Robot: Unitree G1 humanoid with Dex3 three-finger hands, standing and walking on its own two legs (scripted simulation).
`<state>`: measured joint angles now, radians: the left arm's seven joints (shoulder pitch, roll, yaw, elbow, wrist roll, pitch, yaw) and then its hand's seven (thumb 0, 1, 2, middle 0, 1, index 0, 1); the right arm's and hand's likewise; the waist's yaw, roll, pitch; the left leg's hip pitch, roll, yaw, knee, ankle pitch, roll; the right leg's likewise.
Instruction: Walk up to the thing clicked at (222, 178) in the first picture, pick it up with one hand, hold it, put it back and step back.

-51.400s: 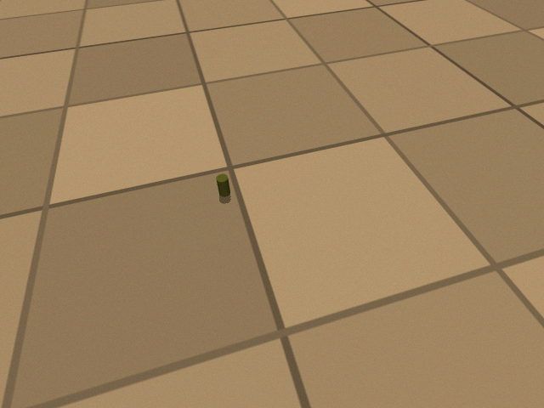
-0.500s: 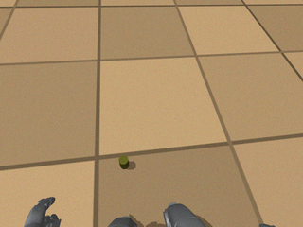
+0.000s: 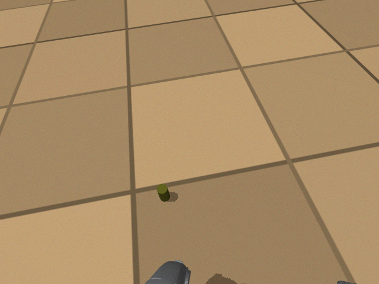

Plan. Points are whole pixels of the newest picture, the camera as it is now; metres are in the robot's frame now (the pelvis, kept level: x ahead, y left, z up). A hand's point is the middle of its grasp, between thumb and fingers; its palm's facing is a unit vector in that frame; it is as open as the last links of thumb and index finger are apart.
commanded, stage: step back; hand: left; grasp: from above
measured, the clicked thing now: (163, 192) +0.62 +0.22 -0.71
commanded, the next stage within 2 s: none
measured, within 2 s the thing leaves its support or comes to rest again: neither
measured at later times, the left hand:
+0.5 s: hand out of the picture -0.07 +0.25 -0.16, palm faces +0.00 -0.92 -0.40, open 7.4 cm
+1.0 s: hand out of the picture -0.26 +0.24 -0.15, palm faces +0.09 -0.90 -0.42, open 7.4 cm
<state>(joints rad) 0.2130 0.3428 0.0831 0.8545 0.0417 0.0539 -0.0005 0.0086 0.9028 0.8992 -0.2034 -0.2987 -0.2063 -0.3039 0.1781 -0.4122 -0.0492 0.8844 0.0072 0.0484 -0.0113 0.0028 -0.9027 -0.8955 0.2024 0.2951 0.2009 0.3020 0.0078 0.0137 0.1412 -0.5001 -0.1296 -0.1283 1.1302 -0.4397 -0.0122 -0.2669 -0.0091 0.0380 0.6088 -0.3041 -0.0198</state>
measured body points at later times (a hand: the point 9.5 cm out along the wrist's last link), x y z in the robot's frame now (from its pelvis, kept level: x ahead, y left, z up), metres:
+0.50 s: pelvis -0.17 -0.02 -0.01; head -0.10 -0.02 +0.43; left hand -0.07 +0.30 -0.13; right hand -0.02 -0.33 -0.12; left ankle -0.08 +0.12 -0.73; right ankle -0.20 -0.15 -0.71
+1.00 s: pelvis -0.36 -0.04 -0.01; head -0.30 -0.03 +0.43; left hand -0.26 +0.29 -0.12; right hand -0.25 -0.35 -0.14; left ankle -0.37 +0.07 -0.73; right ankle -0.24 -0.15 -0.71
